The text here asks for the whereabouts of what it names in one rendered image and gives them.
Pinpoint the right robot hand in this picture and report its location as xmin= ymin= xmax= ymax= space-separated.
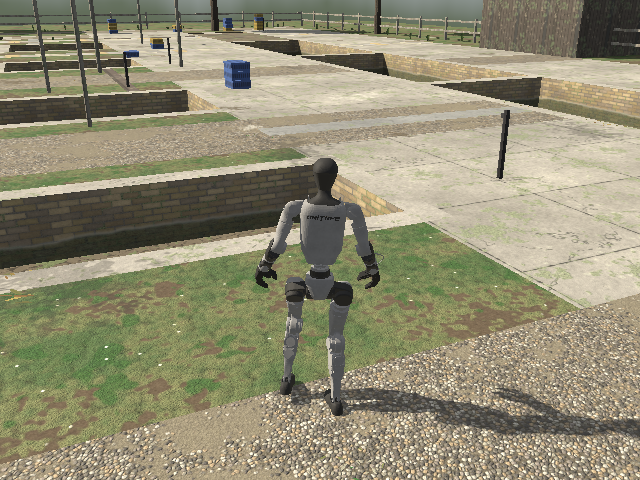
xmin=357 ymin=270 xmax=380 ymax=289

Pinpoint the left robot hand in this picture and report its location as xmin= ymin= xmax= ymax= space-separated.
xmin=255 ymin=261 xmax=277 ymax=288

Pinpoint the robot right foot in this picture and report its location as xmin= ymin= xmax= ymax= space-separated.
xmin=324 ymin=389 xmax=343 ymax=416

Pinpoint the robot left foot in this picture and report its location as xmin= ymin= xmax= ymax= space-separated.
xmin=280 ymin=373 xmax=295 ymax=395

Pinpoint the robot right forearm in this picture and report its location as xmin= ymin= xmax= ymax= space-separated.
xmin=361 ymin=241 xmax=379 ymax=275

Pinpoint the robot foot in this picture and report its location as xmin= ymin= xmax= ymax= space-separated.
xmin=324 ymin=389 xmax=343 ymax=416
xmin=280 ymin=373 xmax=295 ymax=395

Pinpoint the robot left forearm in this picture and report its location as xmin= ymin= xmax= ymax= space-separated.
xmin=258 ymin=238 xmax=280 ymax=272

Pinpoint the right robot upper arm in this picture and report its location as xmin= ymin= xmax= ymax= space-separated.
xmin=344 ymin=202 xmax=372 ymax=257

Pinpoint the left robot upper arm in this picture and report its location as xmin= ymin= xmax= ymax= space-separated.
xmin=270 ymin=200 xmax=303 ymax=254

